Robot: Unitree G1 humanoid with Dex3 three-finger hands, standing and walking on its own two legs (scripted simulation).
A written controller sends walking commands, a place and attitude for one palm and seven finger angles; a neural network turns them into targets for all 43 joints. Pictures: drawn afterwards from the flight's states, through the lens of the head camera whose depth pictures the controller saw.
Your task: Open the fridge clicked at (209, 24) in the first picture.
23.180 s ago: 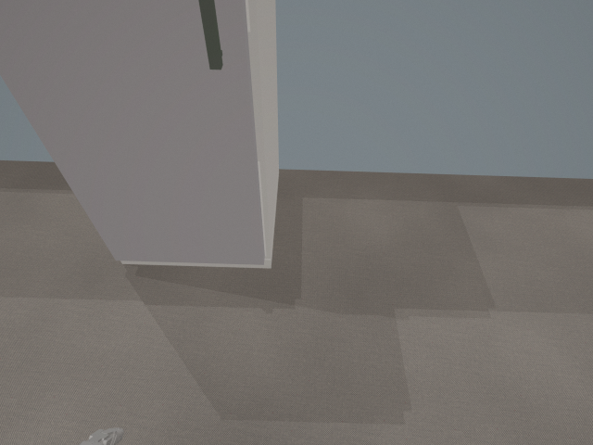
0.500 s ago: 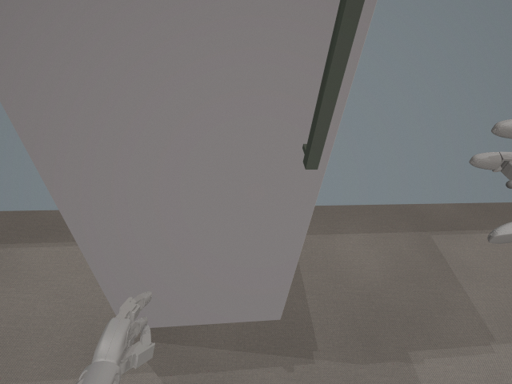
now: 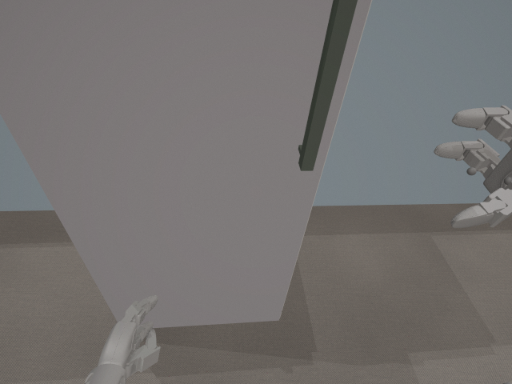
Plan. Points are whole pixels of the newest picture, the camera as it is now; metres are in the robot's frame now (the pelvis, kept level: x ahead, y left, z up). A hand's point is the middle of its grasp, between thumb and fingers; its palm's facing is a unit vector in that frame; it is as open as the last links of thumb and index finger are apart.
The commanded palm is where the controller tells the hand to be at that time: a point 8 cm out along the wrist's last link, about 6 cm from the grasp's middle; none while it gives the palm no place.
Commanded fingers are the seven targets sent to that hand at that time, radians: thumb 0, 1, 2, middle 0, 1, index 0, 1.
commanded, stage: move the hooked fingers beside the handle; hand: right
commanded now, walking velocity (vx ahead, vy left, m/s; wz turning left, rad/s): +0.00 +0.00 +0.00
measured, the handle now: (319, 88) +0.49 -0.09 +0.26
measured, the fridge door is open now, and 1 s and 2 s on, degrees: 0 0 0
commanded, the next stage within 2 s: none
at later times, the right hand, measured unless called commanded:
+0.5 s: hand (413, 144) +0.36 -0.20 +0.25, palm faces -0.02 +1.00 -0.08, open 14.0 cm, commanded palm +0.33 -0.24 +0.25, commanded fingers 0.00 0.50 -0.30 0.30 1.20 0.30 1.20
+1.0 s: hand (380, 130) +0.40 -0.17 +0.24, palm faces -0.03 +1.00 -0.05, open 14.0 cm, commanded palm +0.38 -0.21 +0.24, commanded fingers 0.00 0.50 -0.30 0.30 1.20 0.30 1.20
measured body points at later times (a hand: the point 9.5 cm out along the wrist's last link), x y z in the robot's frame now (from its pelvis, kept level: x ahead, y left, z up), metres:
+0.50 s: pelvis +0.01 +0.01 +0.00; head -0.01 +0.03 +0.45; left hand +0.21 +0.23 -0.08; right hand +0.36 -0.25 +0.25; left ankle +0.04 +0.13 -0.74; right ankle -0.06 -0.09 -0.74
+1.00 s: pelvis +0.00 +0.01 +0.00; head +0.00 +0.04 +0.45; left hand +0.18 +0.25 -0.09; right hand +0.40 -0.22 +0.25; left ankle +0.04 +0.13 -0.74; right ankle -0.06 -0.09 -0.74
